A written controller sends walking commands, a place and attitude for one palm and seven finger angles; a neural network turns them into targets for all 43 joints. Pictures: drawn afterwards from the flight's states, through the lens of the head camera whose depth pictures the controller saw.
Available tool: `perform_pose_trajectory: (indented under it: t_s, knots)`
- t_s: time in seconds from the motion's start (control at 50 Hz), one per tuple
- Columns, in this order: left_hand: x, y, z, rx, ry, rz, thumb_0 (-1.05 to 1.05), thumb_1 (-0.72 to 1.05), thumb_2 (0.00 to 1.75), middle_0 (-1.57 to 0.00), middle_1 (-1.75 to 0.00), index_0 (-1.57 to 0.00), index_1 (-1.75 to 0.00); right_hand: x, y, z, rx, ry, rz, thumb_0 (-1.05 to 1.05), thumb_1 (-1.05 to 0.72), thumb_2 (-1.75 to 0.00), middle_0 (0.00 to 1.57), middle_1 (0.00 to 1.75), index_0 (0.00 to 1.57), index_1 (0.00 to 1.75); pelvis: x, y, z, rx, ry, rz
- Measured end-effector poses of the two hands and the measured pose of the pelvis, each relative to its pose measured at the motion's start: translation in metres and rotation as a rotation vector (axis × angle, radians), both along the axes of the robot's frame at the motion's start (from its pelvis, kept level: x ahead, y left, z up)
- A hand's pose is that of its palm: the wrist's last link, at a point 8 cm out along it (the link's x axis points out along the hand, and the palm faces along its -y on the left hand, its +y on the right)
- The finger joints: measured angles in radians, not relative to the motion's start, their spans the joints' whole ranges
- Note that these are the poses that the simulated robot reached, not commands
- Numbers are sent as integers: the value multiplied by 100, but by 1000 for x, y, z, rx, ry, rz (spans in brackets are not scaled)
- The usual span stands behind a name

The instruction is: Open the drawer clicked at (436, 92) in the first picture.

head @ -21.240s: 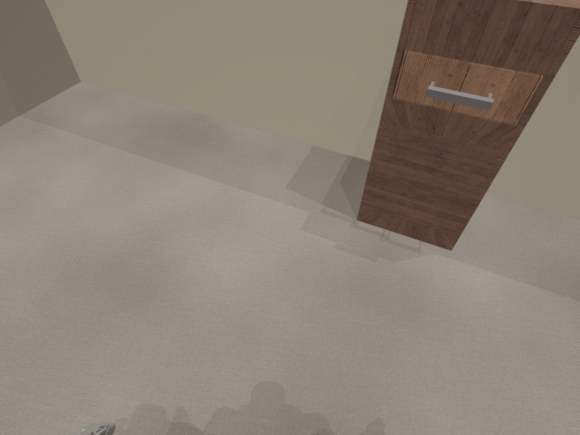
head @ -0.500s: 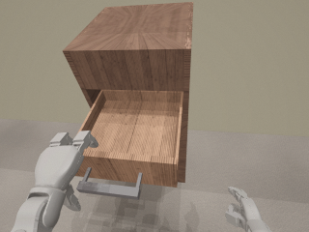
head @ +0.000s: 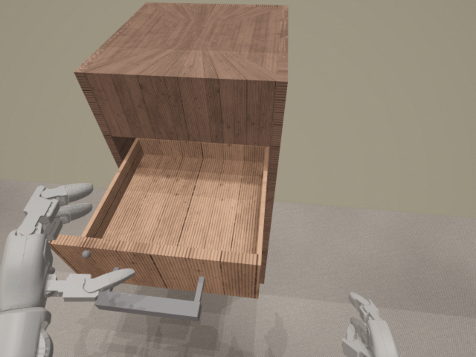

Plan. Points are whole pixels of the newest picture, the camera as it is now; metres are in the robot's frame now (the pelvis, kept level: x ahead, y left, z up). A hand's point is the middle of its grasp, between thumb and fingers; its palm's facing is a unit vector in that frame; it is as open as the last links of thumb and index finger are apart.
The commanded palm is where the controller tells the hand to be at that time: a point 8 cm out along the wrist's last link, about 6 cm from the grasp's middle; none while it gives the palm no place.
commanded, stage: draw the hand back to the body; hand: left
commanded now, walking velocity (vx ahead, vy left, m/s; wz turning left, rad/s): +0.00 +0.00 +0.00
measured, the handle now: (153, 291) +0.23 +0.19 -0.06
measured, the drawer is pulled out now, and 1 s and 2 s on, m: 0.30 0.30 0.30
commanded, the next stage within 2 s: step back with the hand held close in 0.62 s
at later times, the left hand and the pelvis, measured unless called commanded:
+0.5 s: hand (61, 257) +0.19 +0.24 +0.16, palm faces +0.42 -0.81 -0.42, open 8.0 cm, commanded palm +0.13 +0.29 +0.17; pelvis +0.01 +0.00 +0.00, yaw +1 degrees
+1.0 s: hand (66, 267) +0.18 +0.24 +0.15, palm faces +0.30 -0.81 -0.51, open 7.4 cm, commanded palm +0.11 +0.29 +0.17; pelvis -0.02 +0.01 +0.00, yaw +1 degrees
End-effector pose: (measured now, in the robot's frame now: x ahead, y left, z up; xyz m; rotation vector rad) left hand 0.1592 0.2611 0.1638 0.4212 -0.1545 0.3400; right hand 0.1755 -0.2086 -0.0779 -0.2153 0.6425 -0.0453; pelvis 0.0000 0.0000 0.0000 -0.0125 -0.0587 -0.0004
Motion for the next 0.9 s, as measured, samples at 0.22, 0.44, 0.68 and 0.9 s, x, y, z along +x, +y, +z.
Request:
perform_pose_trajectory:
  t_s: [0.22,0.44,0.68,0.9]
  knots:
    - [-2,9,6,50,22,20,-1,25,62,-26,-72,-26,-72,12,-7,-2,6,-8,-40,1,-90,-90,20,30,20,30,8,3,-1,0,23,0]
    - [-12,20,10,58,11,80,0,63,78,-23,-47,-23,-47,26,4,3,31,-47,-18,1,-90,-90,20,30,20,30,8,4,-1,0,26,8]
    - [-19,17,10,52,13,81,1,86,88,-21,-32,-22,-32,20,8,1,44,-42,-5,1,-90,-90,20,30,20,30,3,2,-1,3,22,14]
    - [-14,19,20,134,-22,32,1,89,90,-21,-30,-21,-30,-3,-10,-4,4,33,-58,1,-90,-90,20,30,20,30,-11,3,-3,0,75,19]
